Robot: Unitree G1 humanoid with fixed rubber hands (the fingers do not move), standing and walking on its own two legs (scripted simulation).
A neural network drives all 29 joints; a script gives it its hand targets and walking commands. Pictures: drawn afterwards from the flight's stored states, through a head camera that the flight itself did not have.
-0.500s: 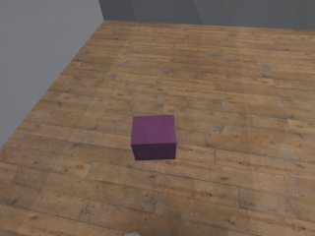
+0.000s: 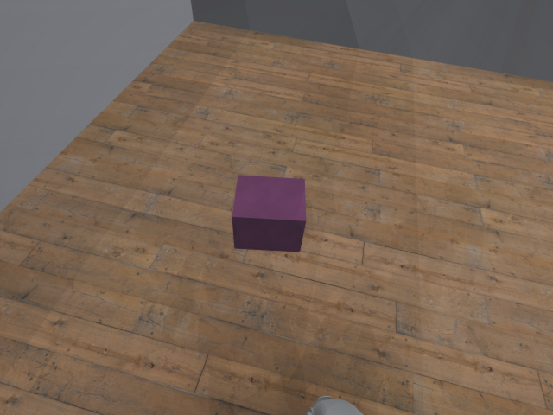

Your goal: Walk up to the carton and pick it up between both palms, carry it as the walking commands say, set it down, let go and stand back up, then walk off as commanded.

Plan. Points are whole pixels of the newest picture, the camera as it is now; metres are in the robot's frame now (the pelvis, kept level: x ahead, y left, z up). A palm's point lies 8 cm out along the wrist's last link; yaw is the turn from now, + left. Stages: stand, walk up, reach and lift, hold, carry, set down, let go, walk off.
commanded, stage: walk off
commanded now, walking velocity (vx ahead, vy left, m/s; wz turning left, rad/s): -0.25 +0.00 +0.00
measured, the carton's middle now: (269, 214) +0.96 -0.01 -0.66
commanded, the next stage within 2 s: none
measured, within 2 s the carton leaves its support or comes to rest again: neither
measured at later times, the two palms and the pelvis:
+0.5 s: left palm out of the picture -0.09 +0.24 -0.10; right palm out of the picture -0.11 -0.30 -0.14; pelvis -0.15 -0.03 +0.00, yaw -2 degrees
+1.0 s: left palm out of the picture -0.26 +0.28 -0.14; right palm out of the picture -0.25 -0.26 -0.10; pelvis -0.30 +0.01 +0.00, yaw +0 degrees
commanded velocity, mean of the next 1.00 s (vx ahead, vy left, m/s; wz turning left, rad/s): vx -0.25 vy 0.00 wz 0.00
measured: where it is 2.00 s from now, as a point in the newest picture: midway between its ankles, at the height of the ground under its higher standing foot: outside the picture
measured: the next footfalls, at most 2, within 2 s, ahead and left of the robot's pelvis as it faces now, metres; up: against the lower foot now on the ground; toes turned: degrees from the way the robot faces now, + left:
right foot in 0.40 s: -0.13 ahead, -0.13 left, +0.00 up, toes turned -2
left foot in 0.90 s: -0.28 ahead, +0.11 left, +0.00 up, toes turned +0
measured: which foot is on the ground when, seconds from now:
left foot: down 0.00-0.40, up 0.42-0.88, down 0.90-1.00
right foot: up 0.00-0.38, down 0.40-0.88, up 0.90-1.00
